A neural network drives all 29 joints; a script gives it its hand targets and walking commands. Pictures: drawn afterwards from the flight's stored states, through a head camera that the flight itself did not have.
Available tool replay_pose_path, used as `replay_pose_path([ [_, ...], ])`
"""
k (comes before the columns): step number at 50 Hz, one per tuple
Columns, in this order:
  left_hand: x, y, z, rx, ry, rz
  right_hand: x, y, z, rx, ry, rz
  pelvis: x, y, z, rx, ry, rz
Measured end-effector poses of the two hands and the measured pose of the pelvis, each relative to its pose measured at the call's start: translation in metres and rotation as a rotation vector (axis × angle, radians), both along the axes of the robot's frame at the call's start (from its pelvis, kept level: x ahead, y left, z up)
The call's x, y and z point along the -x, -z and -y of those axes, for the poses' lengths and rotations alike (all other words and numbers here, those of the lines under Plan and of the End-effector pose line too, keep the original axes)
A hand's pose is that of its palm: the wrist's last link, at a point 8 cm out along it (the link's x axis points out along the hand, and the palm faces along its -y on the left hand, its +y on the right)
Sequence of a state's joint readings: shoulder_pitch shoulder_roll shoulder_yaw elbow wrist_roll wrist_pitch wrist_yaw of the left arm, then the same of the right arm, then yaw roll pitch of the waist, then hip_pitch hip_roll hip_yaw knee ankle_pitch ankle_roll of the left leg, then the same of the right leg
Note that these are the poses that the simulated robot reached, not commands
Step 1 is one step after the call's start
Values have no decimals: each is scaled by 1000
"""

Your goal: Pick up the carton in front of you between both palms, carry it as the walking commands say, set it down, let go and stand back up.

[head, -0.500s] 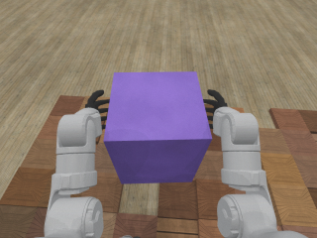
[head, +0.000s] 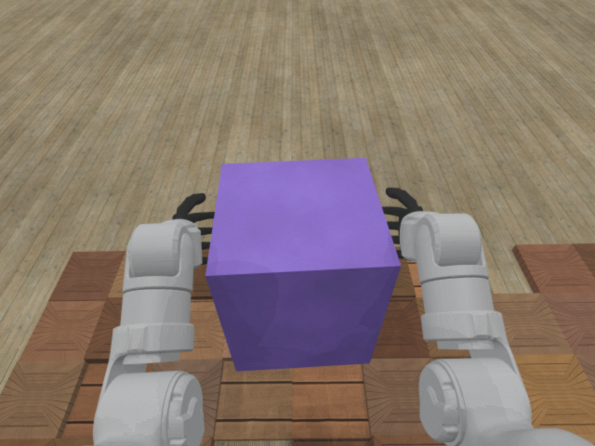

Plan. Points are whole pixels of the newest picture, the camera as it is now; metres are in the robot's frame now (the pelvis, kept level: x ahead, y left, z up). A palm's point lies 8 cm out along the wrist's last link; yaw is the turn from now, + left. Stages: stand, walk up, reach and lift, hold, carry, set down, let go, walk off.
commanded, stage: carry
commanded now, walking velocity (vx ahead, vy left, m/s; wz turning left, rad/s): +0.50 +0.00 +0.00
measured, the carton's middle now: (298, 267) +0.36 -0.01 +0.02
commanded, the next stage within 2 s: none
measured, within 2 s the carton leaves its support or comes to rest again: neither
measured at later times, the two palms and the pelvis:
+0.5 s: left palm (182, 125) +0.64 +0.19 +0.11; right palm (345, 120) +0.62 -0.11 +0.11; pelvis +0.32 +0.04 -0.01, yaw -2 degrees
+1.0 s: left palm (221, 38) +0.98 +0.14 +0.12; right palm (342, 33) +1.00 -0.16 +0.12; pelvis +0.62 -0.02 -0.02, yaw +0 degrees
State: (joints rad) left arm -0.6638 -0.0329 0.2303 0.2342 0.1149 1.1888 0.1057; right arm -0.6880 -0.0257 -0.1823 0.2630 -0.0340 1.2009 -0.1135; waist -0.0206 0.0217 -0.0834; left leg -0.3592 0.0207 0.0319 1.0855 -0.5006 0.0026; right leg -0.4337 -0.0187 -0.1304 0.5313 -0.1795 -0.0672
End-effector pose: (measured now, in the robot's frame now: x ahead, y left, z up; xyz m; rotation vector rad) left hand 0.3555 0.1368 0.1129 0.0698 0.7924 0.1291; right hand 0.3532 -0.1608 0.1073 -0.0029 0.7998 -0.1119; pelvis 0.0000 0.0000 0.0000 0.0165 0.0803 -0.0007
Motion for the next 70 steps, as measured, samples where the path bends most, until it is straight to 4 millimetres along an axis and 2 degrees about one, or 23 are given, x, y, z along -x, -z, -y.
replay_pose_path([
  [4, -29, 14, -9, 1, -46, -48, -45, 12, -9, 0, -45, -48, -39, -10, 6, -13, -7, -8],
  [10, -92, 12, -24, 34, -101, 13, -116, 10, -24, -22, -49, 10, -109, -11, 5, 1, -9, -16],
  [15, -154, 15, -40, 74, -122, 80, -175, 10, -39, -40, -14, 76, -186, -2, -8, 22, -13, -12],
  [18, -198, 19, -49, 100, -112, 140, -212, 9, -49, -39, 18, 137, -240, 15, -21, 34, 8, 7],
  [20, -226, 20, -53, 119, -93, 165, -233, 7, -52, -24, 38, 165, -266, 19, -27, 11, 9, 11],
  [24, -271, 11, -52, 136, -58, 151, -262, 1, -51, -26, 92, 154, -307, 9, -37, 27, 26, 4],
  [28, -314, -6, -44, 158, -32, 171, -294, -17, -44, -31, 138, 179, -350, -1, -41, 40, 28, -1],
  [31, -348, -19, -39, 153, -14, 194, -326, -30, -39, -23, 141, 202, -384, -4, -40, 41, 23, 2],
  [36, -413, -36, -30, 102, 9, 208, -395, -46, -30, 10, 97, 212, -444, -1, -32, 30, 13, 18],
  [42, -514, -47, -16, 23, 14, 182, -508, -52, -15, 46, 14, 183, -526, 17, -11, 5, 2, 28],
  [46, -582, -37, -7, -23, -21, 122, -590, -34, -6, 31, -41, 125, -581, 35, 9, 20, -8, 32],
  [49, -616, -17, -5, -27, -49, 26, -634, -15, -4, 13, -62, 30, -607, 29, 20, 14, -5, 25],
  [54, -662, 10, -3, -1, -81, -68, -690, 5, -3, 3, -60, -66, -649, 11, 31, -7, -10, 0],
  [60, -725, 17, 1, 31, -102, -34, -748, 13, 2, -26, -21, -33, -712, 0, 30, -12, -5, -22],
  [66, -802, 16, 0, 61, -69, 56, -810, 9, 2, -26, 35, 59, -796, 4, 17, 40, 14, -11],
  [70, -869, 14, 2, 83, 1, 117, -858, -2, 3, 23, 83, 123, -861, 17, 3, 56, 27, 19],
])
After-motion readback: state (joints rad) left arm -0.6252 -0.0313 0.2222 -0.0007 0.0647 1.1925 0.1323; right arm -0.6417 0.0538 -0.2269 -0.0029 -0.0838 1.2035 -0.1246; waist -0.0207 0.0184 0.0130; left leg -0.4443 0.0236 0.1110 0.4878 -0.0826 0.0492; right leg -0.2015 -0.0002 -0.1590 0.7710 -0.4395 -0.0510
